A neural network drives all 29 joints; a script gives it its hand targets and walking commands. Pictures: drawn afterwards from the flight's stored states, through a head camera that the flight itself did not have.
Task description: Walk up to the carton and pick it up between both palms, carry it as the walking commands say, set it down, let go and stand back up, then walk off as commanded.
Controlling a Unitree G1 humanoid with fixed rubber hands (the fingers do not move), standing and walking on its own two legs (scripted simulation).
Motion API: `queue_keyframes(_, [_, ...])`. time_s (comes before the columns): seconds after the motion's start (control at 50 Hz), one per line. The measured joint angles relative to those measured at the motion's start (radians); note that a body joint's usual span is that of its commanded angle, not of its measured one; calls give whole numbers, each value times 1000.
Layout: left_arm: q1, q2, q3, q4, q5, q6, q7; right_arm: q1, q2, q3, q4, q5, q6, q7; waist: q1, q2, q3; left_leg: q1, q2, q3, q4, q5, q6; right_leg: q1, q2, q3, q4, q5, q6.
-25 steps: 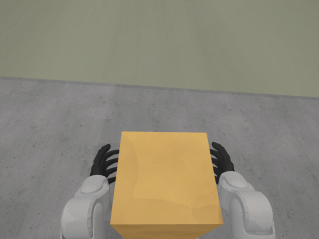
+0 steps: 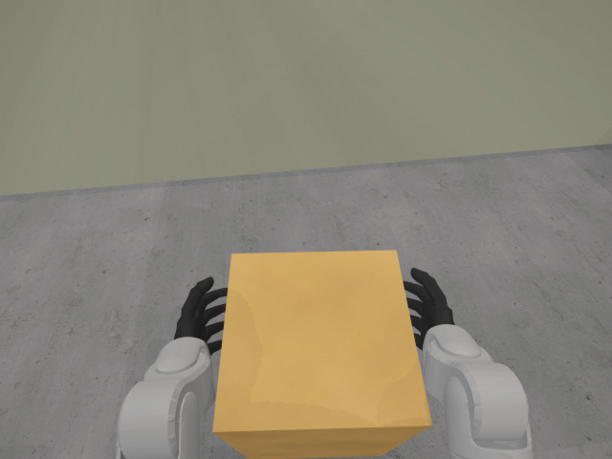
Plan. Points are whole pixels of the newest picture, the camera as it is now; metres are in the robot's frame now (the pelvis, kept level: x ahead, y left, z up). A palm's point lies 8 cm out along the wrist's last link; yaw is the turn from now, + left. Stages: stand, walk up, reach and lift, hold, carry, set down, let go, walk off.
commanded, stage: carry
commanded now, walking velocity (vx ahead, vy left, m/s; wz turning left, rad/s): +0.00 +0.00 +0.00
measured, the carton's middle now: (314, 366) +0.24 +0.00 +0.02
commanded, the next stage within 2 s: none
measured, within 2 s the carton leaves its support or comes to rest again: neither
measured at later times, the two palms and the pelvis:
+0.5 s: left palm (194, 367) +0.21 +0.13 +0.10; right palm (451, 358) +0.21 -0.15 +0.10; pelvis -0.03 -0.01 +0.01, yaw +0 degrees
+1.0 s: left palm (182, 364) +0.22 +0.15 +0.09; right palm (432, 351) +0.23 -0.13 +0.09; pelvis -0.03 +0.01 +0.00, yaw +0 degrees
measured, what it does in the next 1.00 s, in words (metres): steps on the spot: left foot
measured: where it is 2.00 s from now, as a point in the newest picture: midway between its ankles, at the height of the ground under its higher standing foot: outside the picture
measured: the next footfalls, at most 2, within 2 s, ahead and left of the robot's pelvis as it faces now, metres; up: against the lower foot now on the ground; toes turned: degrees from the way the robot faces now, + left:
left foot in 0.02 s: +0.04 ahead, +0.11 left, +0.00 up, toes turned +10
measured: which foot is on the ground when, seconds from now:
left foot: up 0.00-0.00, down 0.02-1.00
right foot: down 0.00-1.00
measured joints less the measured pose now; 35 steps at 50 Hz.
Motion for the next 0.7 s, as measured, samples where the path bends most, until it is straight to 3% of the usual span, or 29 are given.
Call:
queue_keyframes(0.04, [-8,2,8,18,0,5,0,-3,1,2,26,-5,-6,2,4,-28,-11,38,-12,4,-89,97,42,3,-2,-3,0,2,-1])
queue_keyframes(0.08, [-9,1,10,31,5,21,0,1,1,2,46,-9,-1,7,12,-51,-18,53,-17,7,-105,103,58,22,-5,-2,-23,16,-1])
queue_keyframes(0.42, [-48,2,17,83,3,52,3,-19,0,-16,80,-16,27,9,-4,-29,-26,64,-25,14,-141,140,58,32,-12,2,-62,66,-4])
queue_keyframes(0.7, [-53,2,23,84,-1,31,3,-28,0,-17,85,-11,6,4,7,-27,-9,46,-35,14,-141,148,67,14,-24,2,-58,73,3])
